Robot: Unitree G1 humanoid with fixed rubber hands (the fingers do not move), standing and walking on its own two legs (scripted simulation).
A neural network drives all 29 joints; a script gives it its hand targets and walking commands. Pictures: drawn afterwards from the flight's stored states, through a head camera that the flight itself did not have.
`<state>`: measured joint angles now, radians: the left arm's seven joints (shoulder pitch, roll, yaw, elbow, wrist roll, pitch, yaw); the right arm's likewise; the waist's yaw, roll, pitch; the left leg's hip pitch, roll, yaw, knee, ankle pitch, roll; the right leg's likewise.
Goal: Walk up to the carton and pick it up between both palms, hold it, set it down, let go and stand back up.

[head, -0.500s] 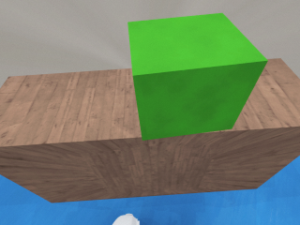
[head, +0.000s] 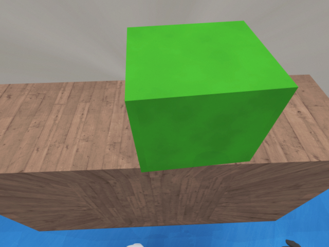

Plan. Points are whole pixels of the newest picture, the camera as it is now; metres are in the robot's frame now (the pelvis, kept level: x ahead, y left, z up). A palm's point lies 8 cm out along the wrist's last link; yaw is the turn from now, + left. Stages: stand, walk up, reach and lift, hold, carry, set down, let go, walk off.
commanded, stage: walk up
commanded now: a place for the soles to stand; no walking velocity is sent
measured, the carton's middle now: (191, 97) +0.48 -0.07 +0.10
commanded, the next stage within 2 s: none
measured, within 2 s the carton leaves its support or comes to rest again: neither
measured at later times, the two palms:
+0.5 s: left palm out of the picture +0.08 +0.33 -0.10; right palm out of the picture +0.12 -0.29 -0.09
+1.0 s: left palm out of the picture +0.10 +0.33 -0.09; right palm (294, 243) +0.15 -0.29 -0.08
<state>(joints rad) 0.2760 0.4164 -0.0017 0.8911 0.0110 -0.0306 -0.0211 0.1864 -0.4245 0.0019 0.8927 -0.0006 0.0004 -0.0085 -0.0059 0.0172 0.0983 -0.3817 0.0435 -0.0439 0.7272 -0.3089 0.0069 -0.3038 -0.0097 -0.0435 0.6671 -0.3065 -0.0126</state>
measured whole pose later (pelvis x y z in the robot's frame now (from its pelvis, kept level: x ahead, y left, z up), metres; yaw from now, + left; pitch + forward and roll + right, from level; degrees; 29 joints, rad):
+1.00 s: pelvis +0.02 +0.01 +0.01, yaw +2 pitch +0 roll +0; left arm 0.13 0.41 0.00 1.03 0.01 -0.03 -0.01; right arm 0.15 -0.41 0.00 0.89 0.00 -0.02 0.00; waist 0.01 0.01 0.04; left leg -0.29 0.00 -0.06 0.60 -0.31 -0.02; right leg -0.26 -0.04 -0.06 0.58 -0.32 0.00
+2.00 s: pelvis +0.05 -0.08 +0.02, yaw +4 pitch -1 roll +0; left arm 0.12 0.37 0.00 1.03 0.01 -0.01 -0.02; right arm 0.14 -0.41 0.00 0.90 0.00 -0.02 -0.01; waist 0.00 0.02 0.04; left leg -0.24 0.00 -0.05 0.44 -0.18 -0.02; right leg -0.22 0.02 -0.04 0.45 -0.22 -0.04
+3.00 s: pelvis +0.06 -0.07 +0.02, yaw +3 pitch -2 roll +0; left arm 0.10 0.38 0.00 0.94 0.01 0.11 -0.01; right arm 0.10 -0.38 0.00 0.95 -0.04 -0.08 0.01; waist 0.00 0.01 0.10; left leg -0.21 0.01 -0.03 0.45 -0.21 -0.02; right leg -0.19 0.02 -0.03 0.45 -0.23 -0.04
